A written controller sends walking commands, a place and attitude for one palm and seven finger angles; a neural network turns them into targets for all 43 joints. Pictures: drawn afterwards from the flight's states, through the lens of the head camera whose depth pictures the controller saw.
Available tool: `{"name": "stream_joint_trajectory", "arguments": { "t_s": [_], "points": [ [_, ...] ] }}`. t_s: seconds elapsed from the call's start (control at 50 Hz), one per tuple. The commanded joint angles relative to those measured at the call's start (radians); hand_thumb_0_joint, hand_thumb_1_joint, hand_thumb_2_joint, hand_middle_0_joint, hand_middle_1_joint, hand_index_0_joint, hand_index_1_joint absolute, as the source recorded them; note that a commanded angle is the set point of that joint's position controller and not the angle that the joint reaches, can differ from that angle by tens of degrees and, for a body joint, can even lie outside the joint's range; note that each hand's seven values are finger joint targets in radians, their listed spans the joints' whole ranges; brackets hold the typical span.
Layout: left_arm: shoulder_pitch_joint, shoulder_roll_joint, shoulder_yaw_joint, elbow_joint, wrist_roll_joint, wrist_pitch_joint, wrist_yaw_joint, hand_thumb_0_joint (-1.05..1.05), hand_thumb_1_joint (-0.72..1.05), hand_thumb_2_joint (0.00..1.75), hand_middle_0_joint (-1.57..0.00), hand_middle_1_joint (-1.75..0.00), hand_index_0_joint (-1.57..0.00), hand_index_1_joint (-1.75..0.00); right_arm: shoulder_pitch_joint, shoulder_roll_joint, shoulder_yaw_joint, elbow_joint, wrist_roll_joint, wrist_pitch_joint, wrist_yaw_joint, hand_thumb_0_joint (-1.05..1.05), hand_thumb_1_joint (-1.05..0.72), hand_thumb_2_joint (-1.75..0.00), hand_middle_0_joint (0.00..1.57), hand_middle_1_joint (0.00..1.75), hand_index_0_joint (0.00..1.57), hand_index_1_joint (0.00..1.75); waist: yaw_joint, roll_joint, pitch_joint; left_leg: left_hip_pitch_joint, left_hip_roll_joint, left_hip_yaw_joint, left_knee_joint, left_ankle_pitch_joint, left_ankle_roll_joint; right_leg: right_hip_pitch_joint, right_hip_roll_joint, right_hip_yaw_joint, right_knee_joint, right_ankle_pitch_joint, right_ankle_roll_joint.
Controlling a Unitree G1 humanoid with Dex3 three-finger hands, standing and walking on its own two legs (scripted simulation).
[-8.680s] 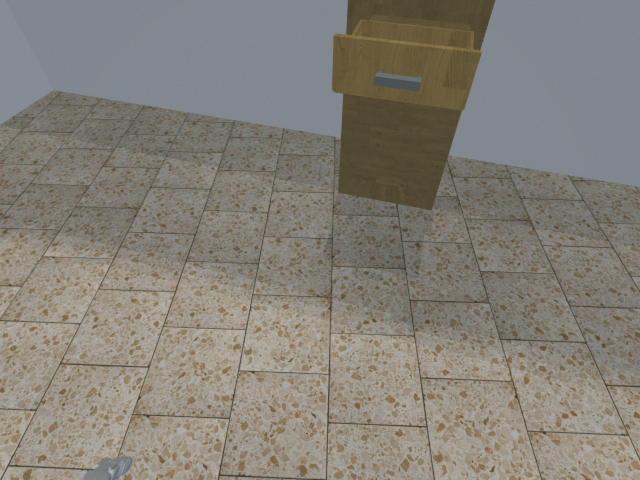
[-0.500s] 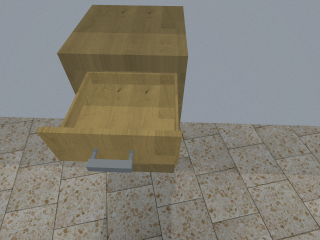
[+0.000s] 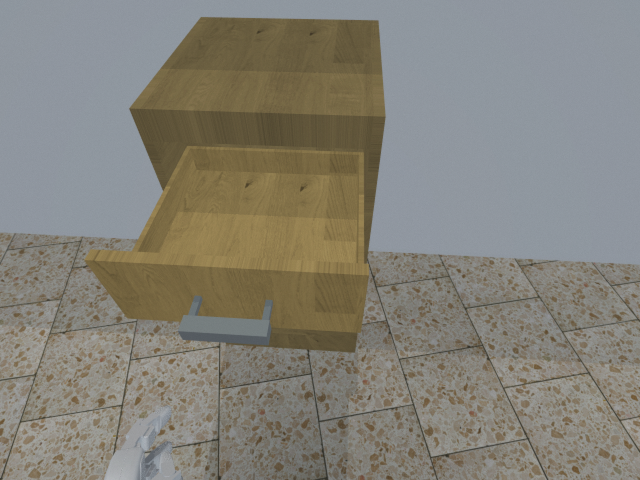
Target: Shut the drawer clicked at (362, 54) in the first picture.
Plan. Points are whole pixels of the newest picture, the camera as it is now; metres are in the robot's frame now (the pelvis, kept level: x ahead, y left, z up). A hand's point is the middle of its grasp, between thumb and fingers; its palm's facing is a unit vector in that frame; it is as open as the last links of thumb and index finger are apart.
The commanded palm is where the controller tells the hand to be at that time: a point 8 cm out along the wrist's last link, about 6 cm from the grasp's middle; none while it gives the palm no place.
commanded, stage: raise the hand and make a fist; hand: left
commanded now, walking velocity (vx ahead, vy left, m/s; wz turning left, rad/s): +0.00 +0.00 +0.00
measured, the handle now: (229, 316) +0.35 +0.15 -0.02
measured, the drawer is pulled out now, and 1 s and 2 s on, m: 0.28 0.28 0.28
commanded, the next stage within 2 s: bring the fist close to the handle in 1.76 s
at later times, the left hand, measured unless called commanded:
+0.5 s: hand (208, 456) +0.16 +0.14 -0.01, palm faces -0.06 -1.00 -0.04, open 4.8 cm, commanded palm +0.13 +0.20 +0.00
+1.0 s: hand (207, 438) +0.17 +0.13 +0.04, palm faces -0.04 -1.00 -0.01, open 3.1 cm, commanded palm +0.13 +0.18 +0.04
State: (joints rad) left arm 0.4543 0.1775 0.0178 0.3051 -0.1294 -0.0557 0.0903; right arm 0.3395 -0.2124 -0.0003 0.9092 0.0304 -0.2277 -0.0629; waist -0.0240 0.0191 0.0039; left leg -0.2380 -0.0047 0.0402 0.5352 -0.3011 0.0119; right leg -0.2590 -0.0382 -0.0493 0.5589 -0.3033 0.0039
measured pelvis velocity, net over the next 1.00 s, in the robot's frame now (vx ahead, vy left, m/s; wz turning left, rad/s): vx -0.01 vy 0.00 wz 0.01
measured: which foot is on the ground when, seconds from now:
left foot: down 0.00-1.00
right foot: down 0.00-1.00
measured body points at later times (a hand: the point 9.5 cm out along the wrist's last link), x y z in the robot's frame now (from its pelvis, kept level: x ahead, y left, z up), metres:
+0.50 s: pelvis -0.04 -0.02 -0.08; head +0.01 -0.02 +0.37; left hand +0.16 +0.19 +0.00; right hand +0.18 -0.22 -0.14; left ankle -0.01 +0.11 -0.73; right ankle -0.01 -0.12 -0.73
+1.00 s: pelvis -0.01 +0.00 -0.05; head +0.02 +0.00 +0.40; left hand +0.16 +0.18 +0.04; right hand +0.19 -0.23 -0.10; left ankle -0.01 +0.11 -0.73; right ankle -0.01 -0.12 -0.73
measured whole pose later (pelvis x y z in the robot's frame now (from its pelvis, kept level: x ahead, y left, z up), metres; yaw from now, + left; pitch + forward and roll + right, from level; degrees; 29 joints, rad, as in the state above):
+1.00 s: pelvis -0.01 +0.00 -0.05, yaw +1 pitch +9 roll -1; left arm 0.64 0.16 -0.04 -0.35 -0.17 -0.33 -0.13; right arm 0.24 -0.24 -0.02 0.47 0.04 -0.23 -0.02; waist -0.01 0.03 -0.11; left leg -0.66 0.02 0.00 1.00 -0.50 0.01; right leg -0.65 -0.03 -0.08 0.96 -0.48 0.00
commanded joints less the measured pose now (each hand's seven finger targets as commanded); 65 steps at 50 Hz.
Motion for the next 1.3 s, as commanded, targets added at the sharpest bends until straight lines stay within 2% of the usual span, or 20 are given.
{"name": "stream_joint_trajectory", "arguments": {
  "t_s": [0.0,0.04,0.08,0.1,0.12,0.16,0.24,0.3,0.38,0.4,0.5,0.58,0.7,0.78,0.8,0.86,0.96,1.0,1.12,1.28],
  "points": [
    [0.060,-0.054,0.006,-0.225,-0.048,-0.253,-0.104,0.00,0.90,0.90,-0.36,-0.47,-0.36,-0.47,-0.164,-0.157,-0.072,-0.305,-0.021,-0.137,0.019,0.00,-0.90,-0.90,0.20,0.30,0.20,0.30,0.019,-0.138,-0.048,-0.173,0.005,-0.052,0.076,0.081,-0.008,-0.227,0.034,-0.071,0.046,-0.007,-0.022],
    [0.210,-0.092,0.007,-0.163,-0.079,-0.389,-0.215,0.00,0.90,0.90,-0.40,-0.52,-0.40,-0.52,-0.198,-0.144,-0.079,-0.369,-0.026,-0.135,0.050,0.00,-0.90,-0.90,0.20,0.30,0.20,0.30,0.063,-0.246,-0.085,-0.314,-0.005,-0.032,0.174,0.050,-0.020,-0.288,0.037,-0.063,0.157,-0.011,-0.025],
    [0.199,-0.027,0.068,-0.176,-0.093,-0.542,-0.335,0.00,0.90,0.90,-0.44,-0.56,-0.44,-0.56,-0.222,-0.152,-0.095,-0.418,-0.026,-0.125,0.079,0.00,-0.90,-0.90,0.20,0.30,0.20,0.30,0.069,-0.202,-0.116,-0.432,-0.018,-0.016,0.275,0.014,-0.029,-0.333,0.029,-0.029,0.249,-0.003,-0.034],
    [0.231,0.051,0.143,-0.150,-0.078,-0.585,-0.369,0.00,0.90,0.90,-0.46,-0.58,-0.46,-0.58,-0.224,-0.152,-0.107,-0.438,-0.020,-0.114,0.093,0.00,-0.90,-0.90,0.20,0.30,0.20,0.30,0.088,-0.132,-0.136,-0.458,-0.021,-0.006,0.311,0.017,-0.029,-0.332,0.019,-0.003,0.279,0.014,-0.044],
    [0.239,0.059,0.138,-0.205,-0.075,-0.581,-0.388,0.00,0.90,0.90,-0.48,-0.60,-0.48,-0.60,-0.247,-0.154,-0.103,-0.489,-0.013,-0.101,0.097,0.00,-0.90,-0.90,0.20,0.30,0.20,0.30,0.100,-0.075,-0.177,-0.474,-0.030,0.011,0.326,0.004,-0.018,-0.328,0.017,0.005,0.301,0.002,-0.044],
    [0.144,0.089,0.153,-0.337,-0.097,-0.525,-0.384,0.00,0.90,0.90,-0.52,-0.65,-0.52,-0.65,-0.273,-0.148,-0.097,-0.562,0.004,-0.069,0.082,0.00,-0.90,-0.90,0.20,0.30,0.20,0.30,0.099,-0.058,-0.213,-0.516,-0.037,0.024,0.345,-0.075,-0.004,-0.340,0.015,0.037,0.298,-0.110,-0.037],
    [-0.022,0.093,0.139,-0.638,-0.103,-0.487,-0.287,0.00,0.90,0.90,-0.60,-0.73,-0.60,-0.73,-0.200,-0.122,-0.082,-0.600,0.003,-0.042,0.047,0.00,-0.90,-0.90,0.20,0.30,0.20,0.30,0.048,0.058,-0.289,-0.472,-0.011,-0.017,0.389,-0.088,0.011,-0.389,0.027,0.067,0.303,-0.157,-0.036],
    [-0.124,0.104,0.097,-0.776,-0.088,-0.531,-0.267,0.00,0.90,0.90,-0.66,-0.80,-0.66,-0.80,-0.155,-0.127,-0.066,-0.581,-0.007,-0.044,0.032,0.00,-0.90,-0.90,0.20,0.30,0.20,0.30,-0.021,0.021,-0.328,-0.456,0.005,-0.040,0.448,-0.027,0.022,-0.425,0.038,0.065,0.323,-0.068,-0.027],
    [-0.132,0.075,0.014,-0.650,-0.096,-0.490,-0.350,0.00,0.90,0.90,-0.74,-0.88,-0.74,-0.88,-0.159,-0.140,-0.043,-0.548,0.001,-0.073,0.020,0.00,-0.90,-0.90,0.20,0.30,0.20,0.30,-0.055,0.016,-0.241,-0.510,0.009,-0.063,0.462,-0.099,0.020,-0.468,0.035,0.074,0.283,-0.166,-0.022],
    [-0.115,0.095,0.028,-0.589,-0.097,-0.454,-0.368,0.00,0.90,0.90,-0.76,-0.91,-0.76,-0.91,-0.172,-0.143,-0.040,-0.540,0.008,-0.074,0.014,0.00,-0.90,-0.90,0.20,0.30,0.20,0.30,-0.054,-0.021,-0.218,-0.528,0.010,-0.063,0.463,-0.112,0.021,-0.464,0.032,0.091,0.258,-0.202,-0.019],
    [0.021,0.168,0.174,-0.576,-0.134,-0.281,-0.361,0.00,0.90,0.90,-0.86,-1.01,-0.86,-1.01,-0.203,-0.125,-0.041,-0.564,0.018,-0.056,0.001,0.00,-0.90,-0.90,0.20,0.30,0.20,0.30,0.038,-0.057,-0.324,-0.499,-0.002,-0.055,0.396,-0.050,0.016,-0.280,0.011,0.101,0.211,-0.181,-0.008],
    [0.080,0.118,0.181,-0.673,-0.145,-0.286,-0.295,0.00,0.90,0.90,-0.94,-1.10,-0.94,-1.10,-0.196,-0.098,-0.043,-0.562,0.011,-0.051,0.006,0.00,-0.90,-0.90,0.20,0.30,0.20,0.30,0.055,-0.064,-0.326,-0.455,0.000,-0.054,0.350,0.036,0.010,-0.230,0.013,0.051,0.237,-0.014,-0.008],
    [0.154,0.086,0.096,-0.714,-0.106,-0.364,-0.278,0.00,0.90,0.90,-1.06,-1.23,-1.06,-1.23,-0.190,-0.115,-0.053,-0.549,0.006,-0.074,0.024,0.00,-0.90,-0.90,0.20,0.30,0.20,0.30,0.022,-0.073,-0.253,-0.417,0.005,-0.052,0.335,0.046,0.015,-0.281,0.019,0.024,0.242,0.016,-0.008],
    [0.144,0.066,0.042,-0.800,-0.096,-0.377,-0.279,0.00,0.90,0.90,-1.14,-1.32,-1.14,-1.32,-0.169,-0.124,-0.053,-0.565,0.009,-0.085,0.025,0.00,-0.90,-0.90,0.20,0.30,0.20,0.30,0.013,0.008,-0.249,-0.371,0.005,-0.053,0.318,0.034,0.015,-0.313,0.025,-0.002,0.252,-0.008,-0.016],
    [0.141,0.072,0.045,-0.806,-0.088,-0.374,-0.265,0.00,0.90,0.90,-1.16,-1.34,-1.16,-1.34,-0.168,-0.125,-0.053,-0.561,0.007,-0.080,0.025,0.00,-0.90,-0.90,0.20,0.30,0.20,0.30,0.007,-0.026,-0.241,-0.373,0.008,-0.060,0.314,0.029,0.016,-0.315,0.028,-0.006,0.251,-0.016,-0.016],
    [0.167,0.051,0.008,-0.879,-0.073,-0.370,-0.240,0.00,0.90,0.90,-1.22,-1.40,-1.22,-1.40,-0.152,-0.121,-0.052,-0.585,0.007,-0.074,0.030,0.00,-0.90,-0.90,0.20,0.30,0.20,0.30,0.017,0.023,-0.279,-0.330,0.011,-0.062,0.304,0.074,0.014,-0.302,0.031,-0.025,0.272,0.033,-0.021],
    [0.230,0.028,-0.038,-0.916,-0.036,-0.316,-0.204,0.00,0.90,0.90,-1.32,-1.51,-1.32,-1.51,-0.154,-0.112,-0.046,-0.616,0.007,-0.039,0.041,0.00,-0.90,-0.90,0.20,0.30,0.20,0.30,0.027,0.022,-0.256,-0.305,0.020,-0.068,0.285,0.133,0.011,-0.287,0.034,-0.041,0.281,0.083,-0.022],
    [0.249,0.050,-0.017,-0.886,-0.021,-0.282,-0.196,0.00,0.90,0.90,-1.36,-1.56,-1.36,-1.56,-0.164,-0.113,-0.043,-0.620,0.006,-0.014,0.040,0.00,-0.90,-0.90,0.20,0.30,0.20,0.30,0.025,-0.028,-0.221,-0.320,0.021,-0.066,0.280,0.106,0.015,-0.283,0.037,-0.037,0.264,0.077,-0.019],
    [0.191,0.033,-0.049,-0.975,-0.031,-0.243,-0.201,0.00,0.90,0.90,-1.40,-1.60,-1.40,-1.60,-0.162,-0.107,-0.016,-0.655,0.010,0.006,0.035,0.00,-0.90,-0.90,0.20,0.30,0.20,0.30,0.021,0.023,-0.202,-0.294,0.020,-0.072,0.253,0.046,0.013,-0.277,0.039,-0.038,0.241,0.018,-0.022],
    [0.173,0.041,-0.049,-1.003,-0.036,-0.196,-0.202,0.00,0.90,0.90,-1.40,-1.60,-1.40,-1.60,-0.157,-0.112,-0.009,-0.647,0.014,-0.011,0.034,0.00,-0.90,-0.90,0.20,0.30,0.20,0.30,0.019,-0.014,-0.212,-0.264,0.021,-0.074,0.239,0.080,0.015,-0.231,0.036,-0.034,0.211,0.068,-0.017]
  ]
}}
